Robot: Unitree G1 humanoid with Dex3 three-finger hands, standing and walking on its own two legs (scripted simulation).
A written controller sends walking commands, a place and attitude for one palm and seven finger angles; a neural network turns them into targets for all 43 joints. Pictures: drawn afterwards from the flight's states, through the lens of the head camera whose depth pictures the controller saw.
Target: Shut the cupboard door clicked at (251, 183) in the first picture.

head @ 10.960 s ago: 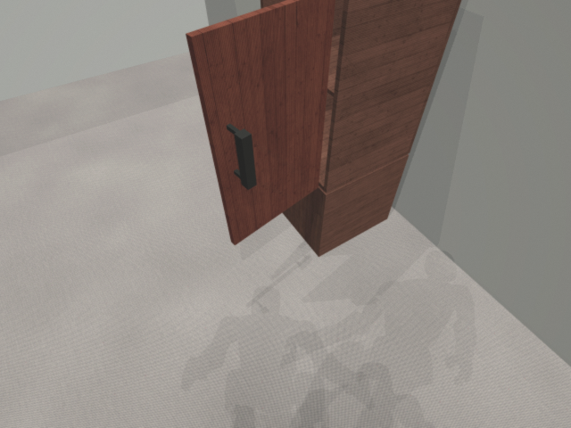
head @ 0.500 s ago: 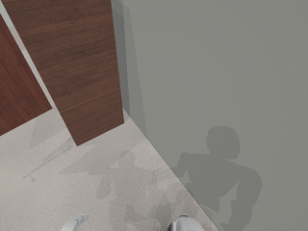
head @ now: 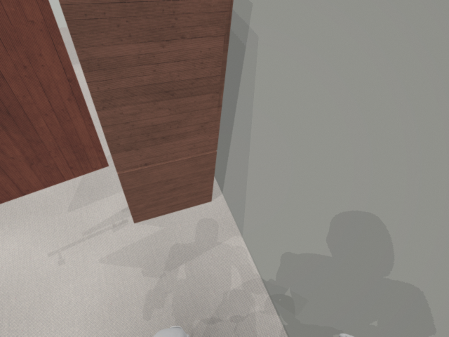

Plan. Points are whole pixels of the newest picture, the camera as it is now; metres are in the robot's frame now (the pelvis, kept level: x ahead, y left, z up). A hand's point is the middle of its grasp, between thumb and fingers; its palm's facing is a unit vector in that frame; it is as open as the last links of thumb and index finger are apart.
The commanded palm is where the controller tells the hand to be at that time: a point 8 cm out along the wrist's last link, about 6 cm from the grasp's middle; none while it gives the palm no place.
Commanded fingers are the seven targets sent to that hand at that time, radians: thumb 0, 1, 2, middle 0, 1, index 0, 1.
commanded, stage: turn to face it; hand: left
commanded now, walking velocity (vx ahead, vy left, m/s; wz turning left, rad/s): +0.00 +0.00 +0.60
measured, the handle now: out of the picture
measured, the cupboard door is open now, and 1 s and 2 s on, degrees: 100 100 100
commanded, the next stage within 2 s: take the last steps up to it in 0.82 s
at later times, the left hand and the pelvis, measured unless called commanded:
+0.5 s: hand out of the picture +0.11 +0.20 -0.14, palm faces +0.26 -0.92 -0.27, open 7.4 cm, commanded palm none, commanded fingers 0.00 0.90 0.90 -0.20 -0.30 -0.20 -0.30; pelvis +0.04 -0.04 +0.01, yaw +15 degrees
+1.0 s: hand out of the picture -0.01 +0.17 -0.16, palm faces +0.50 -0.83 -0.23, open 7.4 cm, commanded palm none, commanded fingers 0.00 0.90 0.90 -0.20 -0.30 -0.20 -0.30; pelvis +0.05 -0.03 +0.01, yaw +27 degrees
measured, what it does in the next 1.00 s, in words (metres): steps on the spot, turning left: right foot, then left foot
